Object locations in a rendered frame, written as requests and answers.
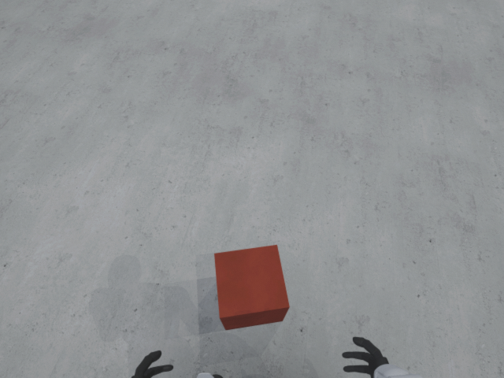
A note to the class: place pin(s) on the right robot hand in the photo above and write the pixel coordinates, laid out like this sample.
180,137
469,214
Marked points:
373,357

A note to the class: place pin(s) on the left robot hand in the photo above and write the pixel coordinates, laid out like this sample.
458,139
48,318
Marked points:
142,370

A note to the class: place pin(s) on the carton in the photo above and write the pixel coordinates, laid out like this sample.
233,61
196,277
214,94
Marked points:
250,287

